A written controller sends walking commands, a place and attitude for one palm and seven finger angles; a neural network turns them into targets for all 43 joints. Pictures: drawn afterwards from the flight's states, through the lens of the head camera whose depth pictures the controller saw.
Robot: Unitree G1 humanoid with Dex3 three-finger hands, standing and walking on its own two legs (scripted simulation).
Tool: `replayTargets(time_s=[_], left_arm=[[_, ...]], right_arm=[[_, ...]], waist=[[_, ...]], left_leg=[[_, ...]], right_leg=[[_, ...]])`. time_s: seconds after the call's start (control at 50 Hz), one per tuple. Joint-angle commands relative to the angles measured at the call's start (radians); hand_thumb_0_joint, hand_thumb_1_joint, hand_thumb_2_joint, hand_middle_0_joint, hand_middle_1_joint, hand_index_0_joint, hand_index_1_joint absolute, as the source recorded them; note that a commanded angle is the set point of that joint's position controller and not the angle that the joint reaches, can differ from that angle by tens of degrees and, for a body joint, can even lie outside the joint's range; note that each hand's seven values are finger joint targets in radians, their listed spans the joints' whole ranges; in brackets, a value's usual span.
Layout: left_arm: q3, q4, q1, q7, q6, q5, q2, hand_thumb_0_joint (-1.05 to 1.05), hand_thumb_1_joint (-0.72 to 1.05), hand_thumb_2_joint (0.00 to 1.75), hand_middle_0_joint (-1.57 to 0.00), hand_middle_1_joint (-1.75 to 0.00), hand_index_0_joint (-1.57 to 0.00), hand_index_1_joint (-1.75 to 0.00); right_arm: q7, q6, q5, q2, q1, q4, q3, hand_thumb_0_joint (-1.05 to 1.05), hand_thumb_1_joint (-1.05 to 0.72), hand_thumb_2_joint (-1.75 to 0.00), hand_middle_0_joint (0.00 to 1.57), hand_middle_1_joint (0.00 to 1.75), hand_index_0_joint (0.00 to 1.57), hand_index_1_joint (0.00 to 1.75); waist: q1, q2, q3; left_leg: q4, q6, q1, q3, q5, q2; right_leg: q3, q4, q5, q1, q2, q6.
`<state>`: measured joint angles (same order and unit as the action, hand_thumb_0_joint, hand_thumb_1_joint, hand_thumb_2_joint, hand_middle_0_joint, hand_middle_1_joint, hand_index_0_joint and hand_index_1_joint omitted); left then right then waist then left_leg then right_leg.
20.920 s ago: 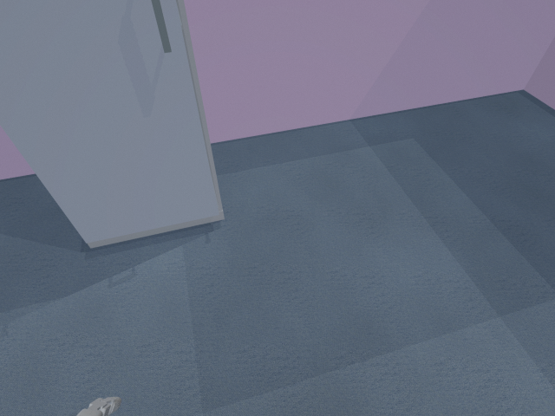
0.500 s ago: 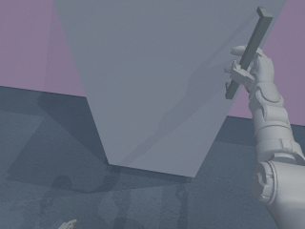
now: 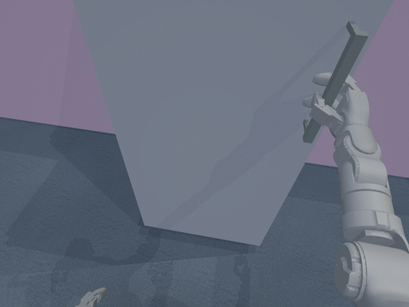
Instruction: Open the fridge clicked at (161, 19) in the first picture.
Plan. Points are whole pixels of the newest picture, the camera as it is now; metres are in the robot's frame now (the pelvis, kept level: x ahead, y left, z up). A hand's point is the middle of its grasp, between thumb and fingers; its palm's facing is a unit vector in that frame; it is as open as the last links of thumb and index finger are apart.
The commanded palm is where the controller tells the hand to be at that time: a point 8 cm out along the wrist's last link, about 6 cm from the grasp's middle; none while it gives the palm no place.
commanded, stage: pull the door a little, standing still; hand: right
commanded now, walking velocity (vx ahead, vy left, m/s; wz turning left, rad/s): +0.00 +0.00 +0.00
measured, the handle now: (327, 90) +0.50 -0.18 +0.20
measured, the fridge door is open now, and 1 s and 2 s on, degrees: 0 15 46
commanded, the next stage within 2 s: walk backward, drawing the door open in 0.60 s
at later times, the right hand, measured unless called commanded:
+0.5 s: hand (316, 112) +0.44 -0.15 +0.19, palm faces +0.07 +1.00 +0.01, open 5.8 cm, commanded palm +0.36 -0.20 +0.19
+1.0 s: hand (310, 160) +0.32 -0.12 +0.18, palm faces +0.10 +0.98 -0.20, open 6.5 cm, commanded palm +0.29 -0.17 +0.18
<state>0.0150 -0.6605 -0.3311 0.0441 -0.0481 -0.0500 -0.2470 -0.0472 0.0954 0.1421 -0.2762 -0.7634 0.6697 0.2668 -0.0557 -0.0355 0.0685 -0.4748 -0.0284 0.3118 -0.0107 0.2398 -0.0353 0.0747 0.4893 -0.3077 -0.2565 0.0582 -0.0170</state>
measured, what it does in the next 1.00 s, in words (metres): stands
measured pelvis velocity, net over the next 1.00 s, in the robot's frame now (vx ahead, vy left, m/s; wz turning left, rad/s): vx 0.04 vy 0.01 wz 0.02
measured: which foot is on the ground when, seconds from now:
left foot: down 0.00-1.00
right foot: down 0.00-1.00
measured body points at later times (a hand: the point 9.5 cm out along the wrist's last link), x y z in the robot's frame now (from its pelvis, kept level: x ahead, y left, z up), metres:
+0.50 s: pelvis +0.02 +0.00 +0.00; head +0.02 +0.02 +0.45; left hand +0.17 +0.24 -0.10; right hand +0.43 -0.20 +0.20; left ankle +0.00 +0.14 -0.74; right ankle -0.04 -0.13 -0.74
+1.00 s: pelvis +0.04 +0.01 +0.01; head +0.05 +0.04 +0.46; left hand +0.23 +0.23 -0.07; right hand +0.31 -0.17 +0.19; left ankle +0.00 +0.13 -0.72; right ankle -0.03 -0.13 -0.72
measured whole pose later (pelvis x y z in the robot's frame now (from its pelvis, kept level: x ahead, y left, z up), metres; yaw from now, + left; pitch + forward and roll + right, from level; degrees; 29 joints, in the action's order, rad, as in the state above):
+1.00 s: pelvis +0.04 +0.01 +0.01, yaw +1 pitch +2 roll -1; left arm 0.03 -0.51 -0.14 0.04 0.05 0.02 -0.19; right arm 0.08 0.01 0.07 -0.22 0.11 -0.35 0.07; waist -0.01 -0.04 0.02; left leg -0.57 -0.01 0.26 -0.05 0.21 -0.05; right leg 0.03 0.48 -0.23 -0.15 0.05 -0.03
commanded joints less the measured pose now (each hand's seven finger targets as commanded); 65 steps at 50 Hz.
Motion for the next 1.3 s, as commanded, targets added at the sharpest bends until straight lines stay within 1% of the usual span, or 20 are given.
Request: replayTargets(time_s=[0.0, 0.06, 0.1, 0.16, 0.32, 0.56, 0.68, 0.7, 0.74, 0.82, 0.92, 0.98, 1.02, 1.04, 1.08, 1.1, 1.16, 1.24, 1.26, 1.28], left_arm=[[-0.049, 0.144, 0.073, 0.01, -0.041, 0.001, -0.126, 0.0, 0.9, 0.9, -0.2, -0.3, -0.2, -0.3], [-0.049, 0.155, 0.088, 0.011, -0.031, 0.004, -0.123, 0.0, 0.9, 0.9, -0.2, -0.3, -0.2, -0.3], [-0.046, 0.148, 0.095, 0.012, -0.026, 0.003, -0.118, 0.0, 0.9, 0.9, -0.2, -0.3, -0.2, -0.3], [-0.047, 0.124, 0.08, 0.028, -0.01, 0.01, -0.128, 0.0, 0.9, 0.9, -0.2, -0.3, -0.2, -0.3], [-0.036, 0.172, 0.131, 0.015, -0.006, 0.011, -0.106, 0.0, 0.9, 0.9, -0.2, -0.3, -0.2, -0.3], [-0.029, 0.258, 0.239, -0.015, -0.009, 0.006, -0.092, 0.0, 0.9, 0.9, -0.2, -0.3, -0.2, -0.3], [-0.015, 0.286, 0.298, -0.029, -0.013, 0.008, -0.076, 0.0, 0.9, 0.9, -0.2, -0.3, -0.2, -0.3], [-0.015, 0.274, 0.253, 0.003, -0.01, 0.029, -0.114, 0.0, 0.9, 0.9, -0.2, -0.3, -0.2, -0.3], [-0.024, 0.232, 0.222, 0.021, 0.015, 0.055, -0.088, 0.0, 0.9, 0.9, -0.2, -0.3, -0.2, -0.3], [-0.031, 0.268, 0.226, 0.027, 0.06, 0.063, -0.076, 0.0, 0.9, 0.9, -0.2, -0.3, -0.2, -0.3], [-0.024, 0.294, 0.247, 0.008, 0.056, 0.073, -0.058, 0.0, 0.9, 0.9, -0.2, -0.3, -0.2, -0.3], [-0.019, 0.292, 0.249, -0.005, 0.045, 0.077, -0.048, 0.0, 0.9, 0.9, -0.2, -0.3, -0.2, -0.3], [-0.015, 0.293, 0.255, -0.008, 0.036, 0.073, -0.039, 0.0, 0.9, 0.9, -0.2, -0.3, -0.2, -0.3], [-0.017, 0.296, 0.261, -0.003, 0.03, 0.067, -0.033, 0.0, 0.9, 0.9, -0.2, -0.3, -0.2, -0.3], [-0.018, 0.298, 0.271, 0.022, 0.007, 0.058, -0.008, 0.0, 0.9, 0.9, -0.2, -0.3, -0.2, -0.3], [-0.01, 0.291, 0.276, 0.032, -0.001, 0.064, 0.017, 0.0, 0.9, 0.9, -0.2, -0.3, -0.2, -0.3], [-0.001, 0.273, 0.275, 0.049, -0.002, 0.083, 0.03, 0.0, 0.9, 0.9, -0.2, -0.3, -0.2, -0.3], [-0.011, 0.26, 0.266, 0.064, -0.01, 0.086, 0.018, 0.0, 0.9, 0.9, -0.2, -0.3, -0.2, -0.3], [-0.025, 0.249, 0.243, 0.068, -0.013, 0.075, -0.004, 0.0, 0.9, 0.9, -0.2, -0.3, -0.2, -0.3], [-0.041, 0.263, 0.239, 0.064, -0.027, 0.071, -0.036, 0.0, 0.9, 0.9, -0.2, -0.3, -0.2, -0.3]], right_arm=[[-0.017, -0.021, 0.011, -0.125, -0.378, -0.37, -0.018, 0.0, -0.9, -0.9, 0.45, 1.4, 0.45, 1.4], [-0.01, 0.012, 0.008, -0.146, -0.311, -0.431, 0.005, 0.0, -0.9, -0.9, 0.45, 1.4, 0.45, 1.4], [-0.007, 0.033, 0.01, -0.092, -0.375, -0.46, -0.05, 0.0, -0.9, -0.9, 0.45, 1.4, 0.45, 1.4], [0.01, 0.057, -0.009, -0.179, -0.445, -0.387, 0.008, 0.0, -0.9, -0.9, 0.45, 1.4, 0.45, 1.4], [-0.005, 0.044, 0.017, -0.114, -0.282, -0.501, -0.006, 0.0, -0.9, -0.9, 0.45, 1.4, 0.45, 1.4], [-0.018, 0.117, 0.047, -0.089, 0.231, -0.947, 0.015, 0.0, -0.9, -0.9, 0.45, 1.4, 0.45, 1.4], [0.006, 0.185, 0.065, -0.091, 0.558, -1.306, 0.027, 0.0, -0.9, -0.9, 0.45, 1.4, 0.45, 1.4], [0.079, 0.013, -0.046, -0.283, 0.163, -1.288, 0.034, 0.0, -0.9, -0.9, 0.45, 1.4, 0.45, 1.4], [0.106, -0.07, -0.068, -0.091, 0.519, -1.079, -0.077, 0.0, -0.9, -0.9, 0.45, 1.4, 0.45, 1.4], [0.116, -0.163, -0.083, -0.086, 0.551, -1.218, -0.112, 0.0, -0.9, -0.9, 0.45, 1.4, 0.45, 1.4], [0.133, -0.201, -0.095, -0.051, 0.586, -1.353, -0.149, 0.0, -0.9, -0.9, 0.45, 1.4, 0.45, 1.4], [0.143, -0.208, -0.104, -0.05, 0.638, -1.377, -0.142, 0.0, -0.9, -0.9, 0.45, 1.4, 0.45, 1.4], [0.143, -0.219, -0.103, -0.053, 0.668, -1.391, -0.133, 0.0, -0.9, -0.9, 0.45, 1.4, 0.45, 1.4], [0.146, -0.228, -0.099, -0.074, 0.692, -1.39, -0.104, 0.0, -0.9, -0.9, 0.45, 1.4, 0.45, 1.4], [0.155, -0.246, -0.092, -0.103, 0.764, -1.37, -0.062, 0.0, -0.9, -0.9, 0.45, 1.4, 0.45, 1.4], [0.161, -0.246, -0.099, -0.094, 0.791, -1.357, -0.048, 0.0, -0.9, -0.9, 0.45, 1.4, 0.45, 1.4], [0.161, -0.242, -0.115, -0.044, 0.765, -1.409, -0.09, 0.0, -0.9, -0.9, 0.45, 1.4, 0.45, 1.4], [0.159, -0.245, -0.105, 0.001, 0.674, -1.5, -0.168, 0.0, -0.9, -0.9, 0.45, 1.4, 0.45, 1.4], [0.155, -0.238, -0.097, 0.012, 0.668, -1.507, -0.209, 0.0, -0.9, -0.9, 0.45, 1.4, 0.45, 1.4], [0.152, -0.244, -0.089, 0.02, 0.645, -1.541, -0.233, 0.0, -0.9, -0.9, 0.45, 1.4, 0.45, 1.4]], waist=[[0.056, 0.015, 0.359], [0.074, 0.017, 0.39], [0.047, 0.008, 0.37], [0.034, 0.039, 0.337], [0.078, 0.026, 0.391], [0.143, 0.018, 0.382], [0.146, 0.021, 0.289], [0.038, 0.033, 0.144], [0.048, 0.111, 0.165], [0.028, 0.016, 0.251], [0.022, -0.143, 0.193], [0.017, -0.139, 0.148], [0.021, -0.088, 0.142], [0.031, -0.013, 0.157], [0.073, 0.189, 0.177], [0.099, 0.24, 0.18], [0.084, 0.198, 0.204], [0.038, 0.136, 0.191], [0.006, 0.064, 0.197], [-0.001, -0.123, 0.195]], left_leg=[[-0.018, 0.052, -0.242, -0.052, -0.536, 0.041], [-0.022, 0.053, -0.284, -0.052, -0.589, 0.037], [-0.017, 0.049, -0.254, -0.054, -0.606, 0.038], [-0.005, 0.05, -0.242, -0.051, -0.596, 0.041], [-0.02, 0.053, -0.311, -0.053, -0.665, 0.032], [-0.017, 0.056, -0.394, -0.061, -0.713, 0.026], [-0.011, 0.053, -0.365, -0.068, -0.652, 0.025], [0.062, 0.038, -0.232, 0.023, -0.69, -0.035], [0.015, 0.056, -0.2, -0.01, -0.73, -0.075], [-0.116, 0.027, -0.192, -0.067, -0.794, -0.038], [-0.109, 0.008, -0.002, -0.088, -0.218, 0.055], [-0.04, 0.011, -0.01, -0.101, -0.257, 0.067], [0.023, 0.023, -0.125, -0.102, -0.462, 0.05], [0.025, 0.046, -0.244, -0.089, -0.687, 0.009], [-0.016, 0.145, -0.489, -0.003, -1.119, -0.191], [-0.005, 0.174, -0.477, 0.016, -1.129, -0.262], [-0.024, 0.206, -0.426, -0.036, -0.936, -0.289], [-0.079, 0.15, -0.142, -0.141, -0.495, -0.198], [-0.211, 0.112, -0.046, -0.161, -0.337, -0.149], [-0.431, 0.038, 0.178, -0.146, 0.012, -0.01]], right_leg=[[-0.019, -0.01, 0.558, 0.131, -0.033, 0.036], [-0.017, -0.005, 0.637, 0.153, -0.031, 0.035], [-0.019, -0.003, 0.661, 0.175, -0.029, 0.034], [-0.022, -0.003, 0.625, 0.164, -0.033, 0.039], [-0.025, -0.007, 0.727, 0.195, -0.034, 0.034], [-0.011, -0.031, 0.778, 0.193, -0.025, 0.027], [-0.022, -0.046, 0.668, 0.149, -0.03, 0.027], [0.005, 0.032, 0.544, 0.094, -0.008, 0.038], [-0.032, 0.072, 0.507, 0.103, -0.005, 0.041], [-0.047, 0.063, 0.862, 0.208, 0.023, 0.039], [-0.117, 0.014, 1.245, 0.372, 0.091, 0.047], [-0.132, 0.047, 1.284, 0.361, 0.084, 0.034], [-0.117, 0.106, 1.117, 0.258, 0.052, 0.018], [-0.096, 0.147, 0.865, 0.132, 0.021, 0.003], [-0.043, 0.323, 0.039, -0.244, -0.101, -0.017], [-0.056, 0.444, -0.152, -0.304, -0.111, 0.0], [-0.043, 0.462, -0.145, -0.29, -0.042, -0.01], [0.007, 0.156, 0.109, 0.007, -0.005, -0.021], [-0.029, 0.021, 0.24, 0.146, 0.011, -0.014], [-0.354, -0.126, 0.562, 0.302, 0.197, 0.068]])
